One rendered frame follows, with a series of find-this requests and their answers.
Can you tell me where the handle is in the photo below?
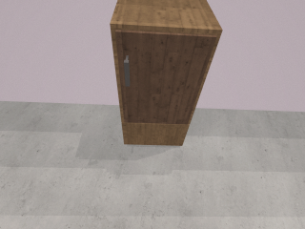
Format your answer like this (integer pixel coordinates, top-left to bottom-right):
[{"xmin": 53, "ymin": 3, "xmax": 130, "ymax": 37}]
[{"xmin": 124, "ymin": 55, "xmax": 131, "ymax": 87}]

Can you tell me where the cupboard door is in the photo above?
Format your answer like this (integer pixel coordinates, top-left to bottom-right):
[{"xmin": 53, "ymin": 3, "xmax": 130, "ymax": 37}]
[{"xmin": 115, "ymin": 30, "xmax": 217, "ymax": 125}]

